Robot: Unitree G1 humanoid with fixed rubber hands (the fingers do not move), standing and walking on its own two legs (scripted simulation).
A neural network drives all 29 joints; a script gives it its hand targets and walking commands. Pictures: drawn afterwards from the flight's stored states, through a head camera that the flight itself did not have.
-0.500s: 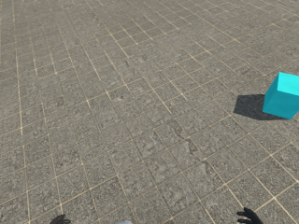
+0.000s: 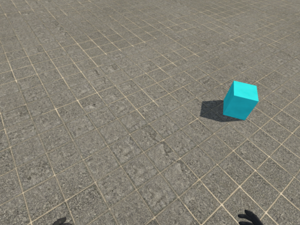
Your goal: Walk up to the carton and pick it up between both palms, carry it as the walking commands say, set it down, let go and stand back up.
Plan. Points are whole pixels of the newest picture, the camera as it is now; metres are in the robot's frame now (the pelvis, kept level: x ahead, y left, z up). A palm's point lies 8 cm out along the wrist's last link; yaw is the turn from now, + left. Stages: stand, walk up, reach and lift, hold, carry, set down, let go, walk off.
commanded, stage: walk up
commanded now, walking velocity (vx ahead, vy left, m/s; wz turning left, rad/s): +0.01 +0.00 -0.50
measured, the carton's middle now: (239, 100) +1.28 -0.81 -0.65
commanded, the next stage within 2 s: none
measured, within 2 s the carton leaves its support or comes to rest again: neither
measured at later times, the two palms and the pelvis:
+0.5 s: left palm (121, 185) +0.28 +0.10 -0.12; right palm out of the picture +0.14 -0.44 -0.15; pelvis +0.13 -0.15 -0.03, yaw -11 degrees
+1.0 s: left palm (142, 128) +0.50 +0.05 -0.12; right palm (289, 151) +0.43 -0.52 -0.11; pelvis +0.39 -0.21 -0.02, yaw -25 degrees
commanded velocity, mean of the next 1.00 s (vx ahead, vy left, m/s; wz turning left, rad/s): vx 0.53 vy -0.02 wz -0.45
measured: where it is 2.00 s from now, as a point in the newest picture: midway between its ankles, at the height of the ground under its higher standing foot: (208, 153)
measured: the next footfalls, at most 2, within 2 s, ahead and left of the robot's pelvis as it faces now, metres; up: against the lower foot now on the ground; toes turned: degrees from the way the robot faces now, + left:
right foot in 0.46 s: +0.18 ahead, -0.28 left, +0.00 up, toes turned -12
left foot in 0.96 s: +0.51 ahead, -0.12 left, +0.00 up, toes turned -18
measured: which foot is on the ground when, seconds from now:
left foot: down 0.00-0.44, up 0.46-0.94, down 0.96-1.00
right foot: up 0.00-0.44, down 0.46-0.96, up 0.98-1.00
